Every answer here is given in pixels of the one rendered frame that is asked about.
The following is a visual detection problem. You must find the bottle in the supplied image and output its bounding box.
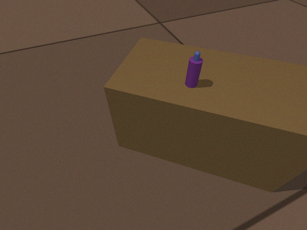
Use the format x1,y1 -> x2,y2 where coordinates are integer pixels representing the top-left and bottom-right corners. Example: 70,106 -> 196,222
185,51 -> 203,88

